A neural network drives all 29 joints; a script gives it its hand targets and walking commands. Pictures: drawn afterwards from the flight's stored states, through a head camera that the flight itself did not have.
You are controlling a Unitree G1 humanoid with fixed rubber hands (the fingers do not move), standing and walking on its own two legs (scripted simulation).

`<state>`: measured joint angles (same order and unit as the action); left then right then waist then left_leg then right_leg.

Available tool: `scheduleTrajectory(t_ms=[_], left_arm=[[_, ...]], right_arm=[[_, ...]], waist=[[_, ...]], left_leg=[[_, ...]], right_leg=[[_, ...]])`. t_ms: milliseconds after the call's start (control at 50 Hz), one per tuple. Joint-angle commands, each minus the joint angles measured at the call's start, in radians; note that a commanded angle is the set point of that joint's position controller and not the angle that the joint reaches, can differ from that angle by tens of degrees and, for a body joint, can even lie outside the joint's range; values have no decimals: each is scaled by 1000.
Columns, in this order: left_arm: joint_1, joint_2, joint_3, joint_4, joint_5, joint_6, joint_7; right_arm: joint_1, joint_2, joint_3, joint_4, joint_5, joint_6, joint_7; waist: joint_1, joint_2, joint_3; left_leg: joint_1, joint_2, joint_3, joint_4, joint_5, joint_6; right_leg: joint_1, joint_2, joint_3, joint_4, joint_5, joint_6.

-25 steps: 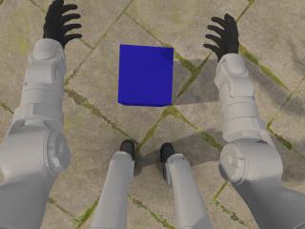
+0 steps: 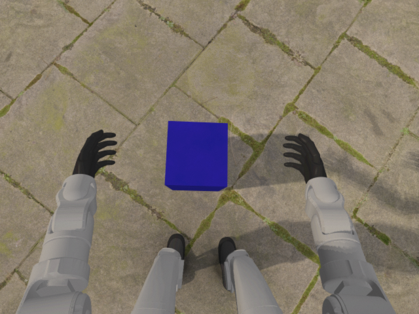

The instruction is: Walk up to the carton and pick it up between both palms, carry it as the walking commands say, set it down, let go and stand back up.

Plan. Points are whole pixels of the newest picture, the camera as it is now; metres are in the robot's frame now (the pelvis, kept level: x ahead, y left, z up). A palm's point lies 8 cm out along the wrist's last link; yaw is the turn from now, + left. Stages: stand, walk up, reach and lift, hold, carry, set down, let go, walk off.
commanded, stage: let go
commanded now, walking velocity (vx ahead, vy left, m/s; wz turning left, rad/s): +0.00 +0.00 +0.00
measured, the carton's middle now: (196, 160) +0.45 +0.02 -0.57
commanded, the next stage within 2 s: stand in 0.90 s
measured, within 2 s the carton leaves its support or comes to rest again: neither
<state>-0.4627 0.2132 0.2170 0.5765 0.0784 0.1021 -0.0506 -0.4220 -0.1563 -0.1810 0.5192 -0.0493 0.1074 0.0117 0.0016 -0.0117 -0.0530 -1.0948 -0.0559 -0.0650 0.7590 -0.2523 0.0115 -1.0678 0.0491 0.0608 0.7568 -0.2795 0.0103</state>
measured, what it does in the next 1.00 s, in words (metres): stands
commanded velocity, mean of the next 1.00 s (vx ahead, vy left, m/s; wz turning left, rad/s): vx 0.00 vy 0.00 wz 0.00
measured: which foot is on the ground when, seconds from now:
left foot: down 0.00-1.00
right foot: down 0.00-1.00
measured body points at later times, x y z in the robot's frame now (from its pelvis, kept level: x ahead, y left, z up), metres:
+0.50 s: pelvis +0.05 -0.01 +0.05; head +0.09 +0.00 +0.50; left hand +0.22 +0.23 -0.03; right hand +0.22 -0.24 -0.03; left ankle +0.03 +0.11 -0.69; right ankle +0.02 -0.12 -0.69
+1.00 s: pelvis +0.04 -0.01 +0.05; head +0.04 +0.00 +0.50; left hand +0.21 +0.25 -0.03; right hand +0.20 -0.26 -0.03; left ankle +0.03 +0.11 -0.69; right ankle +0.02 -0.12 -0.69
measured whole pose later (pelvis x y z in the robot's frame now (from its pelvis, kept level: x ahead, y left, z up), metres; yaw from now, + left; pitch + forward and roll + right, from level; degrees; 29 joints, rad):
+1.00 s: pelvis +0.04 -0.01 +0.05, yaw -1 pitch -2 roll +0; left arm 0.21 0.27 0.03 0.55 0.04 0.07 0.00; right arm 0.21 -0.26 -0.03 0.56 -0.04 0.09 0.00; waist 0.00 -0.01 0.03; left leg -0.17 -0.04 -0.04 0.50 -0.29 0.01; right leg -0.15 0.04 0.07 0.50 -0.31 -0.01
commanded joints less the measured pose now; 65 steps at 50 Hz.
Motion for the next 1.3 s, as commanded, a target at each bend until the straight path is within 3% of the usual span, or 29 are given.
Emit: scheduleTrajectory(t_ms=[0,120,260,400,580,740,880,900,940,980,1100,1280], left_arm=[[-2,75,-9,-83,-11,-46,-7],[243,52,-33,-39,-24,-98,-5],[441,53,-84,-129,-50,-126,2],[642,63,-121,-217,-65,-111,-2],[659,87,-136,-247,-73,-22,-21],[674,92,-140,-241,-59,24,-21],[663,93,-151,-230,-64,10,-2],[643,230,-124,-107,-47,-22,46],[657,221,-131,-80,-34,-53,66],[644,209,-135,-62,-33,-71,68],[647,231,-140,15,-37,-97,68],[651,272,-151,105,-43,-107,79]], right_arm=[[38,-69,19,-74,12,-43,14],[258,-82,59,-38,27,-97,20],[446,-94,95,-113,37,-126,20],[626,-128,112,-177,46,-116,34],[627,-154,128,-208,46,-30,60],[628,-156,117,-210,34,13,62],[618,-156,130,-227,27,59,41],[582,-265,100,-69,20,4,-11],[596,-260,101,-21,2,-46,-35],[582,-254,104,22,-3,-76,-36],[559,-282,108,112,8,-107,-34],[556,-328,113,212,12,-118,-39]], waist=[[0,27,-673],[1,16,-428],[5,7,-256],[4,10,-114],[-14,2,86],[-14,-4,106],[0,15,72],[10,-35,68],[-1,-19,64],[0,18,64],[-1,21,3],[-5,15,3]], left_leg=[[590,21,29,-58,409,-22],[671,39,31,-167,302,-25],[832,34,37,-252,255,-20],[983,23,36,-347,301,-20],[1046,19,53,-386,170,-26],[1083,10,53,-374,227,-23],[1095,26,52,-338,290,-24],[916,83,16,-315,180,-42],[903,89,-4,-327,45,-31],[888,95,-26,-343,-8,-23],[929,115,-43,-326,180,-14],[971,128,-53,-331,281,-6]], right_leg=[[429,-4,-36,-78,309,26],[565,-18,-34,-182,258,30],[719,-24,-22,-271,265,26],[869,-21,-18,-359,322,19],[891,-27,-30,-410,147,8],[910,-18,-37,-389,208,9],[909,-15,-41,-348,250,14],[863,-62,-4,-340,151,22],[830,-82,41,-358,36,5],[815,-82,54,-359,0,-8],[872,-93,61,-335,188,-13],[897,-111,72,-343,274,-17]])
